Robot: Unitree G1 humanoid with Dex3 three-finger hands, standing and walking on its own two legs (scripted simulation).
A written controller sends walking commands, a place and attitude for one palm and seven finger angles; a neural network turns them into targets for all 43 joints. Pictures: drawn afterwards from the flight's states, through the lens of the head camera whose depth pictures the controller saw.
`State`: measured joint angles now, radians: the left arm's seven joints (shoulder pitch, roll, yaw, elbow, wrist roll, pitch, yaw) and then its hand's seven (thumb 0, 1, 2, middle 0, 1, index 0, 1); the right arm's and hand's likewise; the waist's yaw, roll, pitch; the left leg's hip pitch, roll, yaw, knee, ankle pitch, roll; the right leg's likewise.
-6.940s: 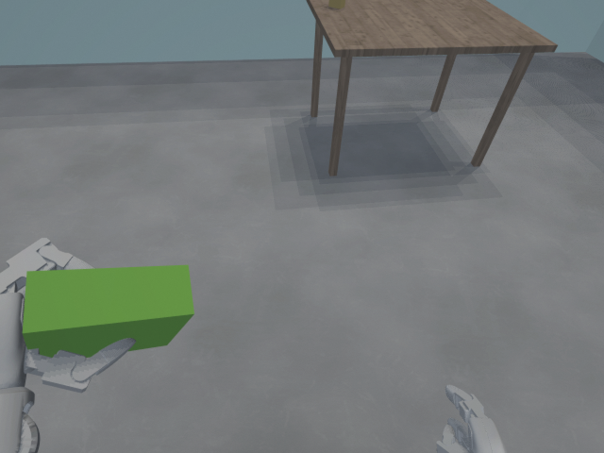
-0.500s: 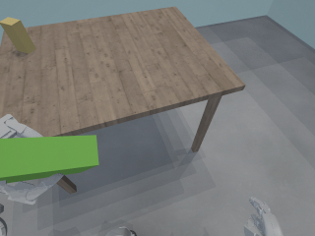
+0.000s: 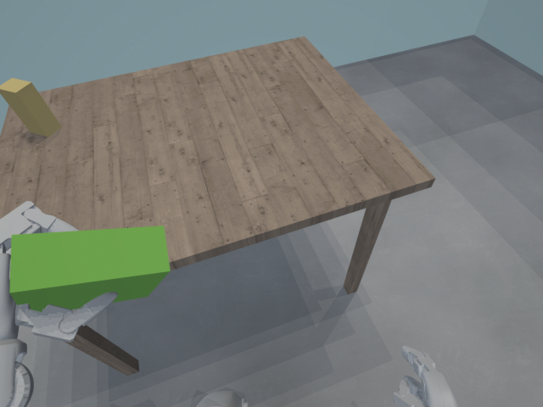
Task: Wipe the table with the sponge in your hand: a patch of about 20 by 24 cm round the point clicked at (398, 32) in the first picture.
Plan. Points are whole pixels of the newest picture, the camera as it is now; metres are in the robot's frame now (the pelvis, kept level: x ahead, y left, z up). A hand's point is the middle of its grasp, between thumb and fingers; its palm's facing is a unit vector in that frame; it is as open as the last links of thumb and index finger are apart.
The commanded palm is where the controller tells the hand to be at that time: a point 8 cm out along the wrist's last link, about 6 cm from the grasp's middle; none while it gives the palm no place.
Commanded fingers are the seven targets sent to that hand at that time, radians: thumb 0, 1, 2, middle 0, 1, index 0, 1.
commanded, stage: take the last steps up to it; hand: left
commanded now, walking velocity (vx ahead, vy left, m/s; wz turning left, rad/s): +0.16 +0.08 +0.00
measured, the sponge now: (116, 269) +0.24 +0.19 +0.14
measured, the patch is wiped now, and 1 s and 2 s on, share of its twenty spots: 0.00 0.00 0.00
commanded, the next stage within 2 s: come to a stop and stand still in 0.04 s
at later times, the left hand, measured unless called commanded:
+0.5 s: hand (80, 244) +0.25 +0.22 +0.17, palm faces +0.34 -0.82 -0.45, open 9.6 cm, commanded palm +0.20 +0.28 +0.18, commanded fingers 0.00 0.10 1.30 -1.20 -1.60 -1.20 -1.60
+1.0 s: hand (76, 280) +0.22 +0.22 +0.16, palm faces +0.36 -0.85 -0.39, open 9.6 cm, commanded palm +0.16 +0.26 +0.18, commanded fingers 0.00 0.10 1.30 -1.20 -1.60 -1.20 -1.60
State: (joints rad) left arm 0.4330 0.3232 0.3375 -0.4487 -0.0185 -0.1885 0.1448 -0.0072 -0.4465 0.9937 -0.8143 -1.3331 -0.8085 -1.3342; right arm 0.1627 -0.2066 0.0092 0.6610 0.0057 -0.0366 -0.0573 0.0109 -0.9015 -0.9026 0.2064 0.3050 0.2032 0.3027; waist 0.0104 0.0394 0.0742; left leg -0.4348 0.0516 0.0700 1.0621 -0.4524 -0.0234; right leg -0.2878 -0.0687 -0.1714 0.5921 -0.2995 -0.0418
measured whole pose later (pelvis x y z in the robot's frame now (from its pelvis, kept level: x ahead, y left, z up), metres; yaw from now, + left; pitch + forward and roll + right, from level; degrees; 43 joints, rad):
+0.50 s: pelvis +0.04 +0.00 +0.00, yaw -1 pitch -1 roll -1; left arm 0.49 0.37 0.33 -0.55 -0.03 -0.17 0.14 -0.01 -0.45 0.99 -0.81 -1.33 -0.81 -1.33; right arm 0.18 -0.13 0.05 0.56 0.00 -0.09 -0.03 0.01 -0.90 -0.90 0.20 0.30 0.20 0.30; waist 0.00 0.04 0.09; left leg -0.30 0.12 0.11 0.56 -0.23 -0.04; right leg -0.24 0.01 -0.11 0.53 -0.26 -0.04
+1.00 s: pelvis +0.00 -0.01 +0.00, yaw -1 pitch -1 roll -1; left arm 0.48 0.34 0.30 -0.46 -0.03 -0.18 0.15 -0.01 -0.45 1.00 -0.81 -1.33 -0.81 -1.34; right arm 0.22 -0.22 0.01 0.60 0.00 -0.08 -0.07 0.01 -0.90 -0.90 0.20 0.30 0.20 0.30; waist 0.00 0.02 0.02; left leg -0.27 0.04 0.03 0.52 -0.24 -0.01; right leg -0.26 0.04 -0.11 0.46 -0.18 -0.07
